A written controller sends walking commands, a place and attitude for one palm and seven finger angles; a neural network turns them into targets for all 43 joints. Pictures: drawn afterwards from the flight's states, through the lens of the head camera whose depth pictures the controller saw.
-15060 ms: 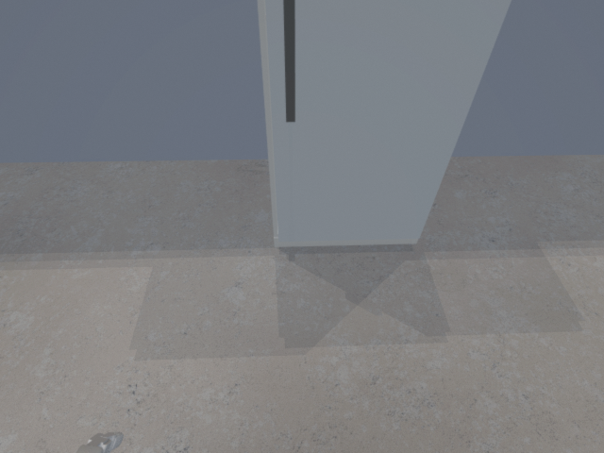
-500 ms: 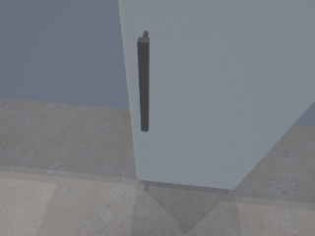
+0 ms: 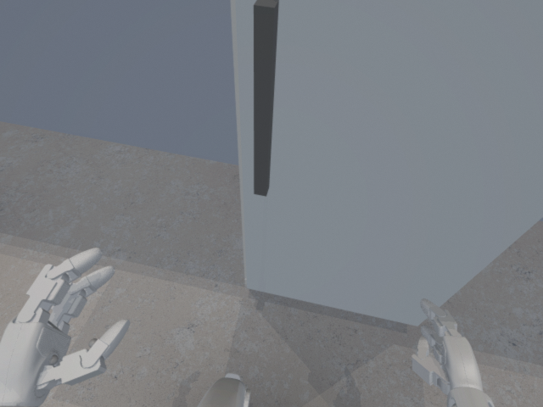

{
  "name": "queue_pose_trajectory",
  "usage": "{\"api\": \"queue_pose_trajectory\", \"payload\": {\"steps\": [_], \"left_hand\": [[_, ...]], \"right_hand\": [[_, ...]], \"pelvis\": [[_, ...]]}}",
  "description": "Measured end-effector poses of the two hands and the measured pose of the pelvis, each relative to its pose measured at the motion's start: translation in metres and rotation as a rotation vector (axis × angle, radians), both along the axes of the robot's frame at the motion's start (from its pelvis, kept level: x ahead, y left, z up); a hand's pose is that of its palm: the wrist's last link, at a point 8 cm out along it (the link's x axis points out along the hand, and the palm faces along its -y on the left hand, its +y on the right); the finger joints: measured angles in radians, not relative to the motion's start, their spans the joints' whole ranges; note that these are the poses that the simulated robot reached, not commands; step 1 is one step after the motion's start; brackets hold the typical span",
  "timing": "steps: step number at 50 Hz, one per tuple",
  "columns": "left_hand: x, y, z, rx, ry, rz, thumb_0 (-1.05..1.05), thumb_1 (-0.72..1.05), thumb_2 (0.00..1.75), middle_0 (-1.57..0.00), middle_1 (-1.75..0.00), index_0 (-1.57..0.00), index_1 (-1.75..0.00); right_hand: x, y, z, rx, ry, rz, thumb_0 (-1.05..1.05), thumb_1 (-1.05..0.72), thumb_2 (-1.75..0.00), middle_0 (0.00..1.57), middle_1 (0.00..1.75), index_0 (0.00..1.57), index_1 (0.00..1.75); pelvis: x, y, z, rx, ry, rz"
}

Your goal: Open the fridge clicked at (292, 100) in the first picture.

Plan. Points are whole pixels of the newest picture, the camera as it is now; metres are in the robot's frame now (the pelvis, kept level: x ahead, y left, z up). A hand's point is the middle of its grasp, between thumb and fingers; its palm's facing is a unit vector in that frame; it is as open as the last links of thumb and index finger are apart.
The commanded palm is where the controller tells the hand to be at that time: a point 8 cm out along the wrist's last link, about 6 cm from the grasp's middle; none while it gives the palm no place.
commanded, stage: raise the hand to about handle height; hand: left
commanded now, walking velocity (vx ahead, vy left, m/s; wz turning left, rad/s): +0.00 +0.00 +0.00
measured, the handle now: (266, 112) +0.53 +0.08 +0.15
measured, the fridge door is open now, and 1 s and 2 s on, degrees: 0 0 0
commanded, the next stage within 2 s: move the hooked fingers beside the handle in 1.50 s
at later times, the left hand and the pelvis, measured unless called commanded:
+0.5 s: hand (102, 266) +0.25 +0.25 +0.10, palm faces -0.12 -0.99 -0.05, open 12.6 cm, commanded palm +0.23 +0.31 +0.14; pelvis +0.01 +0.03 +0.03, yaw -3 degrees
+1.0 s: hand (17, 182) +0.28 +0.32 +0.21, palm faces +0.01 -1.00 -0.10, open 14.0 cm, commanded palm +0.25 +0.36 +0.20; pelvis +0.01 +0.05 +0.05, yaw -1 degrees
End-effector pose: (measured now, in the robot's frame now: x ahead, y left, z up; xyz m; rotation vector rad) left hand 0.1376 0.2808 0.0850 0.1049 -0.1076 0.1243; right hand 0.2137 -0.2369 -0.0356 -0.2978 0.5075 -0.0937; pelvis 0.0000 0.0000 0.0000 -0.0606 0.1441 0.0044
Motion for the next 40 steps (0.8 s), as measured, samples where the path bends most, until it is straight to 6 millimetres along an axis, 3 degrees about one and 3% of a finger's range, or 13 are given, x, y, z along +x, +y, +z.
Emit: {"api": "queue_pose_trajectory", "payload": {"steps": [3,8,10,13,17,24,26,33,40], "left_hand": [[0.029,-0.014,0.010,0.012,-0.046,-0.141,0.01,0.33,0.65,-0.23,-0.66,-0.23,-0.66],[0.078,-0.024,-0.008,-0.029,0.209,-0.326,0.01,0.22,0.60,-0.25,-0.74,-0.24,-0.74],[0.086,-0.015,-0.005,-0.050,0.251,-0.293,0.00,0.17,0.58,-0.25,-0.77,-0.25,-0.77],[0.090,0.005,0.017,-0.064,0.179,-0.180,0.00,0.10,0.55,-0.26,-0.81,-0.26,-0.81],[0.087,0.025,0.040,-0.040,0.065,-0.103,0.00,0.01,0.51,-0.27,-0.87,-0.26,-0.87],[0.094,0.025,0.019,-0.058,0.199,-0.227,0.00,-0.16,0.44,-0.27,-0.98,-0.27,-0.98],[0.098,0.027,0.025,-0.045,0.178,-0.236,0.00,-0.20,0.42,-0.28,-1.01,-0.27,-1.01],[0.111,0.057,0.082,-0.012,-0.030,-0.151,-0.01,-0.36,0.35,-0.29,-1.11,-0.29,-1.11],[0.116,0.076,0.078,-0.040,0.144,-0.153,-0.01,-0.46,0.31,-0.30,-1.17,-0.29,-1.17]], "right_hand": [[-0.011,0.013,-0.020,0.054,0.034,0.000,0.01,-0.91,-0.90,0.20,0.30,0.20,0.30],[-0.049,0.021,-0.032,0.130,0.124,-0.089,0.01,-0.90,-0.90,0.20,0.30,0.20,0.30],[-0.065,0.019,-0.030,0.136,0.152,-0.137,0.01,-0.90,-0.90,0.20,0.30,0.20,0.30],[-0.083,0.011,-0.024,0.119,0.181,-0.194,0.01,-0.90,-0.90,0.20,0.30,0.20,0.30],[-0.093,0.000,-0.016,0.068,0.209,-0.212,0.01,-0.90,-0.90,0.20,0.30,0.20,0.30],[-0.076,-0.003,0.002,-0.003,0.155,-0.195,0.01,-0.91,-0.90,0.20,0.30,0.20,0.30],[-0.067,0.003,0.011,-0.007,0.114,-0.185,0.01,-0.91,-0.90,0.20,0.30,0.20,0.30],[-0.035,0.038,0.032,0.037,0.007,-0.103,0.01,-0.91,-0.90,0.20,0.30,0.20,0.30],[-0.024,0.064,0.035,0.090,-0.005,-0.048,0.01,-0.90,-0.90,0.20,0.30,0.20,0.30]], "pelvis": [[-0.005,0.001,-0.002,-0.003,0.006,-0.001],[-0.004,0.003,0.008,0.023,0.006,-0.035],[0.001,0.005,0.014,0.032,0.002,-0.051],[0.009,0.008,0.022,0.036,-0.006,-0.064],[0.015,0.016,0.027,0.029,-0.010,-0.060],[0.014,0.032,0.032,0.017,-0.025,-0.051],[0.015,0.035,0.034,0.016,-0.037,-0.051],[0.016,0.043,0.041,0.010,-0.081,-0.039],[0.012,0.049,0.047,0.013,-0.105,-0.033]]}}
